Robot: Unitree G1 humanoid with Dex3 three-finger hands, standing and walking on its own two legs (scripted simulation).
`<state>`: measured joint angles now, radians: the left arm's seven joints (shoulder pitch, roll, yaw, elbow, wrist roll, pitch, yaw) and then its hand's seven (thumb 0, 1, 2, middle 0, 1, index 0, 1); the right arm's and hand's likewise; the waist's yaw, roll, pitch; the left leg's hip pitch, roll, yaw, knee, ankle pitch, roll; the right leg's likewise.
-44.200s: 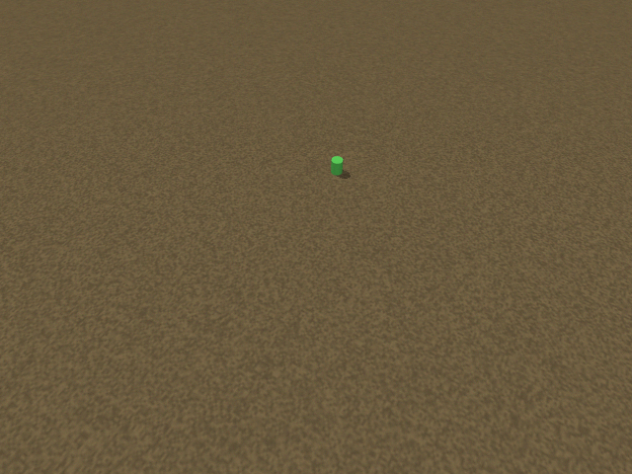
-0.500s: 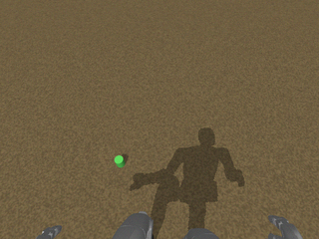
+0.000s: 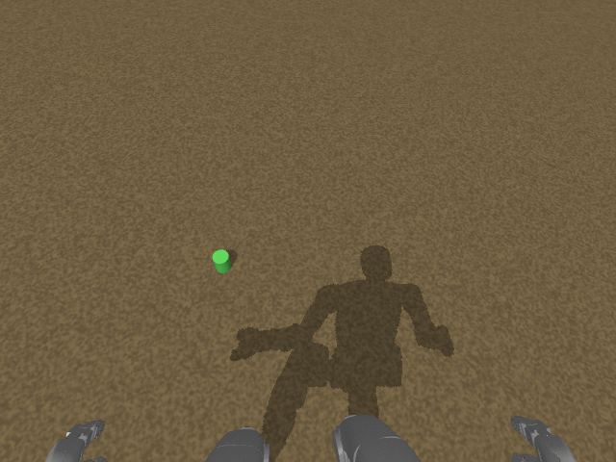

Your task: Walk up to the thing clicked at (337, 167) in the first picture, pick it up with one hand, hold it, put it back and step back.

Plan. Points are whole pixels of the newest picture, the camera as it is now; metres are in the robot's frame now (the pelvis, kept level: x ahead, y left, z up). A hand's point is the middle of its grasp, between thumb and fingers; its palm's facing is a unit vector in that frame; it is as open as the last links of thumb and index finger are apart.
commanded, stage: step back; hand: left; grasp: from above
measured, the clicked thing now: (221, 261) +0.73 +0.28 -0.73
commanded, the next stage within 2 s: stand in 1.92 s
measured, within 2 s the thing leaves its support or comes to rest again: neither
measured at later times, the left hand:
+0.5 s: hand out of the picture -0.06 +0.25 -0.15, palm faces +0.04 -0.92 -0.40, open 7.4 cm
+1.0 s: hand out of the picture -0.29 +0.21 -0.14, palm faces +0.04 -0.91 -0.42, open 7.4 cm
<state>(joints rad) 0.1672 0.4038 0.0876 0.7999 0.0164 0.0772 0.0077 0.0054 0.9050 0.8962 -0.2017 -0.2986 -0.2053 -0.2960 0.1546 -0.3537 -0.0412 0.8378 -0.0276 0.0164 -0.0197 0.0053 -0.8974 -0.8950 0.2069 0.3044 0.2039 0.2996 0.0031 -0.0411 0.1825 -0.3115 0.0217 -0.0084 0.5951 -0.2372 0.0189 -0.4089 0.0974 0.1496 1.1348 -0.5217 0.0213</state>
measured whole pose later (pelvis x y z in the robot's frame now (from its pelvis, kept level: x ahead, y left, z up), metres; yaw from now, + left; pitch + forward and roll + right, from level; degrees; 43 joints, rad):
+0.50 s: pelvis -0.19 -0.03 -0.01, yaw +4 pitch -3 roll +2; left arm 0.09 0.40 0.06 0.77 0.02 0.07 0.02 0.00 0.90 0.90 -0.20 -0.30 -0.21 -0.30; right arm 0.21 -0.38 -0.05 0.89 -0.03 0.05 0.00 0.01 -0.90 -0.90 0.20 0.30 0.20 0.30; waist 0.00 -0.05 0.20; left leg -0.26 -0.06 0.00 0.68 -0.36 0.03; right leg -0.46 -0.04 0.03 0.80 -0.38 0.00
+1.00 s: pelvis -0.33 -0.06 +0.00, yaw +2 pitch -3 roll +1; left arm 0.24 0.37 0.07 0.93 0.05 0.01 -0.01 0.01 0.90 0.90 -0.21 -0.30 -0.21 -0.30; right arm 0.23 -0.42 -0.06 0.93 -0.03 0.04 0.01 0.00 -0.90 -0.90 0.20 0.30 0.20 0.30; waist 0.03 0.03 0.08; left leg -0.41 -0.05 -0.09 0.92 -0.43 -0.02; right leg -0.26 -0.02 0.01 0.65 -0.35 -0.02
